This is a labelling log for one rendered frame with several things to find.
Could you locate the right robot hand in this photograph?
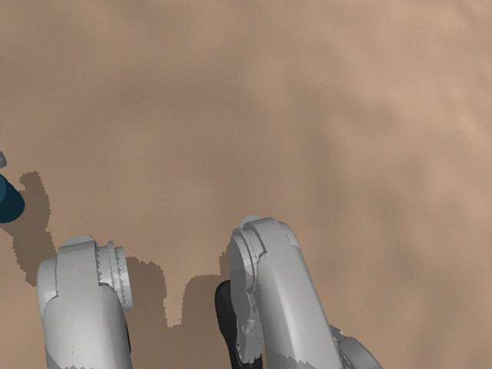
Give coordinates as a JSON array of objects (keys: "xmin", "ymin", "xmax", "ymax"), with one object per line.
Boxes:
[{"xmin": 329, "ymin": 324, "xmax": 383, "ymax": 369}]

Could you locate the right robot foot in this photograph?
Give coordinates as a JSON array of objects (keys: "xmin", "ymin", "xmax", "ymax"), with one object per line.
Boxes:
[{"xmin": 214, "ymin": 280, "xmax": 263, "ymax": 369}]

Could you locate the cup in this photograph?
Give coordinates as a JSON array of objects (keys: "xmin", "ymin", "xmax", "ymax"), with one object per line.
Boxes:
[{"xmin": 0, "ymin": 174, "xmax": 25, "ymax": 223}]

